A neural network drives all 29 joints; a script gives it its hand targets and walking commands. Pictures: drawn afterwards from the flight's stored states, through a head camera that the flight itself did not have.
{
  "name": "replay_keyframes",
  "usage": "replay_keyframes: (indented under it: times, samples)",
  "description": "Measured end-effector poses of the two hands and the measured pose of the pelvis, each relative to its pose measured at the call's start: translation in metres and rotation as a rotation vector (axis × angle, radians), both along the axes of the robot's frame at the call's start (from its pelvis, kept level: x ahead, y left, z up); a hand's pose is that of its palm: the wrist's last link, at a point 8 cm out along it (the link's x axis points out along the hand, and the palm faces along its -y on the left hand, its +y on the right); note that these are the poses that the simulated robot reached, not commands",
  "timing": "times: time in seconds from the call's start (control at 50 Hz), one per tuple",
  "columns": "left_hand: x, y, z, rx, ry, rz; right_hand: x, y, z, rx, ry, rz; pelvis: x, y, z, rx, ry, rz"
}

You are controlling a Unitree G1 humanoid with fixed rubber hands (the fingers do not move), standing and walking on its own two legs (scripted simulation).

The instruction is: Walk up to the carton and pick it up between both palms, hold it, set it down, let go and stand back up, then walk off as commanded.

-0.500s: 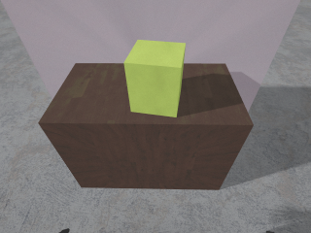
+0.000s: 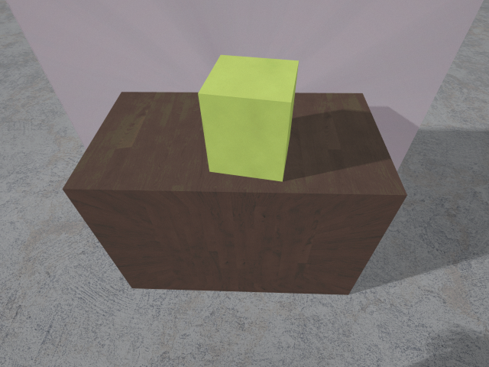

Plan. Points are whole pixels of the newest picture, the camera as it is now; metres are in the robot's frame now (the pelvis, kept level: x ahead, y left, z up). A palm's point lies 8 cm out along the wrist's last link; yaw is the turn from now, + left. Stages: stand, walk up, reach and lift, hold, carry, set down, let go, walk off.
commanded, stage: stand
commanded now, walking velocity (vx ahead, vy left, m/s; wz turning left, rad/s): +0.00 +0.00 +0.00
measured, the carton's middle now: (251, 118) +0.74 +0.01 -0.01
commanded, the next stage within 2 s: none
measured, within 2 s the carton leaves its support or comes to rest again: neither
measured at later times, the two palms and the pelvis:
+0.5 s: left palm out of the picture +0.11 +0.29 -0.12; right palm out of the picture +0.11 -0.29 -0.11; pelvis +0.02 +0.00 +0.00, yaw +0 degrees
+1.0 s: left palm out of the picture +0.10 +0.29 -0.12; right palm out of the picture +0.09 -0.30 -0.12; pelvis +0.01 -0.01 +0.00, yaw +0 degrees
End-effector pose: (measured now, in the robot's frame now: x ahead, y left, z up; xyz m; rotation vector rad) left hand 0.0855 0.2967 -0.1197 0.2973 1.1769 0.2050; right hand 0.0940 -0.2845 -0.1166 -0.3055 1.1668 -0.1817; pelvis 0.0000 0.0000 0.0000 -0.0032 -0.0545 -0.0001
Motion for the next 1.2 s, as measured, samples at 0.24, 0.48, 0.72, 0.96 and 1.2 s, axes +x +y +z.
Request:
replay_keyframes:
  times: [0.24,0.48,0.72,0.96,1.2]
  samples:
    - [0.012,0.003,0.003,0.011,-0.007,0.009,0.009,-0.008,0.002,-0.015,-0.001,-0.009,0.009,0.0,0.0,0.002,-0.002,0.004]
    - [0.026,-0.007,0.002,-0.008,-0.027,-0.002,0.017,-0.009,0.004,-0.02,-0.014,-0.005,0.015,-0.002,0.001,0.002,-0.002,0.0]
    - [0.024,-0.007,0.003,0.0,-0.019,-0.012,0.016,-0.013,0.005,-0.018,-0.027,-0.026,0.018,-0.003,0.001,0.001,-0.005,0.0]
    - [0.016,-0.004,0.003,0.023,0.001,-0.012,-0.006,-0.018,0.001,-0.026,0.026,-0.044,0.015,-0.005,0.0,0.002,-0.007,-0.002]
    - [0.013,-0.001,0.003,0.024,0.003,-0.005,-0.008,-0.017,0.0,-0.025,0.029,-0.035,0.014,-0.006,0.0,0.006,-0.014,-0.006]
